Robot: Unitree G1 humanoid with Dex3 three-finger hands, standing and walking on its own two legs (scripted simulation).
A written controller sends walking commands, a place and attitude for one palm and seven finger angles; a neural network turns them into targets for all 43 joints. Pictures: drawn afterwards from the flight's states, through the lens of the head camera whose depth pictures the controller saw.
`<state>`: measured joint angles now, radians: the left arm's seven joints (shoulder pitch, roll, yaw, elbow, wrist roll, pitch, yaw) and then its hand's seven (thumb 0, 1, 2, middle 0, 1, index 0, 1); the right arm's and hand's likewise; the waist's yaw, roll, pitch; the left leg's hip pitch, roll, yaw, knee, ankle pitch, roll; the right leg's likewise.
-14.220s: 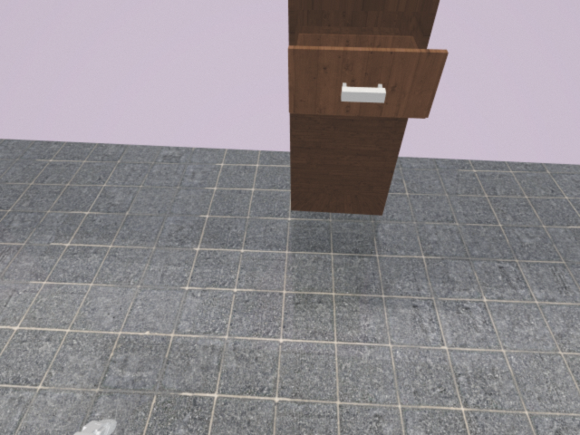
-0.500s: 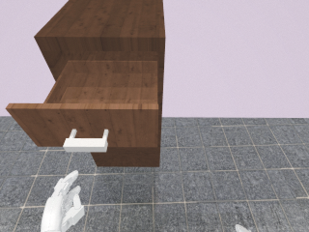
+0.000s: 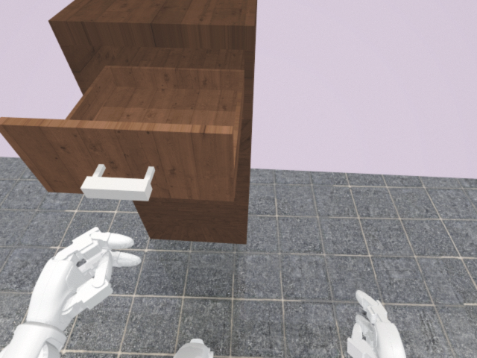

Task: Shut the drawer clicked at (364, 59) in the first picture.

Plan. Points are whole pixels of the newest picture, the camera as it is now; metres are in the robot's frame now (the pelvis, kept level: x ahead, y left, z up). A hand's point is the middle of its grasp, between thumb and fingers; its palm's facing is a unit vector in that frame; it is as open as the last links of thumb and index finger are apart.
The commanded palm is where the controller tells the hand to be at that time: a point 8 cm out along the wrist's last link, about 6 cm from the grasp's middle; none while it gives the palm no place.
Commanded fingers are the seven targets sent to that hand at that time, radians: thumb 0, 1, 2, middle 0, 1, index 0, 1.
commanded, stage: raise the hand and make a fist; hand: left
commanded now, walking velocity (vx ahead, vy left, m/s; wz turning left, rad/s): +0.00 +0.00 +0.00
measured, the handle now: (121, 179) +0.39 +0.24 +0.09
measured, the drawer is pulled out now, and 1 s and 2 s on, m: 0.28 0.28 0.28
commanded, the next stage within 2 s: bring the fist close to the handle in 1.22 s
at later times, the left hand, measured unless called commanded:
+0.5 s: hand (73, 278) +0.19 +0.22 +0.13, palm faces -0.01 -1.00 -0.04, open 3.1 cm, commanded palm +0.15 +0.27 +0.15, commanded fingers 0.00 0.90 0.90 -1.40 -1.60 -1.40 -1.60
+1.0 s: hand (81, 263) +0.19 +0.19 +0.18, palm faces -0.01 -1.00 -0.08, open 3.3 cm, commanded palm +0.15 +0.25 +0.19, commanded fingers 0.00 0.90 0.90 -1.40 -1.60 -1.40 -1.60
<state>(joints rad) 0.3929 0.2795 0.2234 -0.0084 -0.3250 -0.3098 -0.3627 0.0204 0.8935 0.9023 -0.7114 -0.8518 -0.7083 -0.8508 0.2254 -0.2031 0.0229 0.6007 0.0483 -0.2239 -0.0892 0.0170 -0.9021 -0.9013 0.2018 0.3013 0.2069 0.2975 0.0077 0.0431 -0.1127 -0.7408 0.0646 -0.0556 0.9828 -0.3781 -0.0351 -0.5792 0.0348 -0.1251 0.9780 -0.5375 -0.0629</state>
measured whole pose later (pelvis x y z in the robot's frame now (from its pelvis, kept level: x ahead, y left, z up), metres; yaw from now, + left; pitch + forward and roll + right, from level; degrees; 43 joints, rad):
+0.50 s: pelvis +0.02 +0.05 +0.02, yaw +0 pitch +4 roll -2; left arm 0.59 0.22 0.13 -0.36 -0.28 -0.23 -0.23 0.02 0.90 0.90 -1.21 -1.39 -1.21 -1.39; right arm 0.20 -0.21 0.01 0.53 0.05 -0.28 -0.05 0.02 -0.90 -0.90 0.20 0.30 0.20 0.30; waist 0.03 0.04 -0.10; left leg -0.58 0.02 0.00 0.86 -0.36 0.02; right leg -0.41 -0.01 -0.08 0.81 -0.48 0.00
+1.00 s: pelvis +0.01 +0.03 +0.04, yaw -1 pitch +0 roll -1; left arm 0.55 0.24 0.11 -0.51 -0.26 0.02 -0.15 0.02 0.89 0.90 -1.40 -1.60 -1.40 -1.60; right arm 0.28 -0.24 0.06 0.56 0.07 -0.27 -0.06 0.02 -0.90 -0.90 0.20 0.30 0.21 0.30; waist 0.03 0.06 -0.09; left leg -0.44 0.03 0.00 0.74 -0.30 0.00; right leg -0.29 0.00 -0.07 0.71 -0.43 -0.01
